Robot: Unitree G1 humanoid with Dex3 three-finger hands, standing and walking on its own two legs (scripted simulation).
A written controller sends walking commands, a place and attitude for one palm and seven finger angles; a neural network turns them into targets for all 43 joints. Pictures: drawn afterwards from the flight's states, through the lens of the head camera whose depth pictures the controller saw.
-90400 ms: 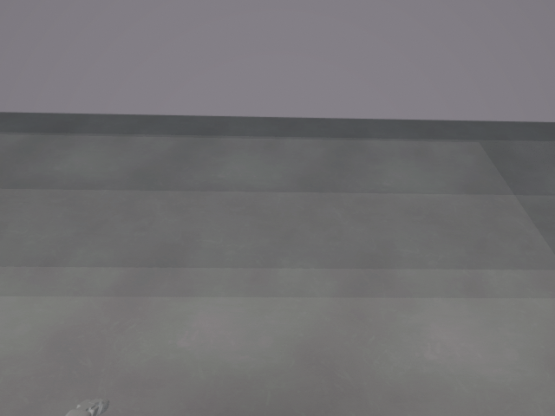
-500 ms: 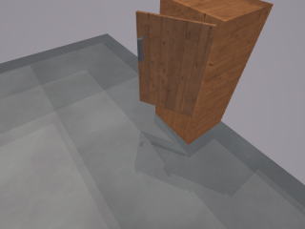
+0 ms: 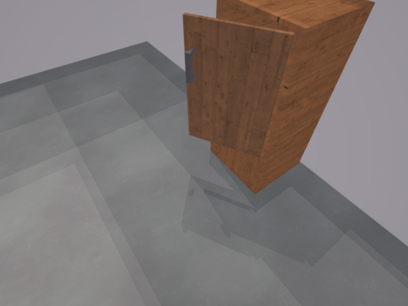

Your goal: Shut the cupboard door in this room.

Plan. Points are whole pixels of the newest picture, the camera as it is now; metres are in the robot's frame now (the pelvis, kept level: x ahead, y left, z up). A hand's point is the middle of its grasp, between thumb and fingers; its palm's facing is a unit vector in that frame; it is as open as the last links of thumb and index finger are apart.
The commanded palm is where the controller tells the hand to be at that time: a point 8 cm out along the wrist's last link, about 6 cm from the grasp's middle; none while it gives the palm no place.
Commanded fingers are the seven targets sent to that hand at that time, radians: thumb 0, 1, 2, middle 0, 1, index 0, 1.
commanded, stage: look to check the result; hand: left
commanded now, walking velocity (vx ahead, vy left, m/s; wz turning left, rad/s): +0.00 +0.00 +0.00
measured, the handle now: (191, 65) +0.95 +0.10 -0.02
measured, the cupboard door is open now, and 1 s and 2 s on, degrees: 30 30 30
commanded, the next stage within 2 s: walk to a spot facing it in 0.12 s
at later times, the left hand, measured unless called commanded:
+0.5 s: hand out of the picture +0.07 +0.21 -0.18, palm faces +0.10 -0.96 -0.28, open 7.4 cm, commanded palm none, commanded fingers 0.00 0.90 0.90 -0.20 -0.30 -0.20 -0.30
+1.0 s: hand out of the picture +0.02 +0.22 -0.17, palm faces +0.40 -0.87 -0.29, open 7.4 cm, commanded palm none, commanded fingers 0.00 0.90 0.90 -0.20 -0.30 -0.20 -0.30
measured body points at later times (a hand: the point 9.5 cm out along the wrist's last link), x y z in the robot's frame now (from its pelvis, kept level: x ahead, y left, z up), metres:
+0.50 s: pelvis +0.01 -0.01 -0.01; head +0.04 +0.00 +0.44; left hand +0.06 +0.26 -0.15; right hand +0.09 -0.26 -0.16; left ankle +0.00 +0.10 -0.74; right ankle -0.01 -0.12 -0.75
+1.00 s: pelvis +0.00 -0.02 -0.01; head +0.05 -0.01 +0.43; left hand +0.00 +0.26 -0.14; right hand +0.12 -0.24 -0.17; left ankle +0.01 +0.11 -0.75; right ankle +0.04 -0.14 -0.74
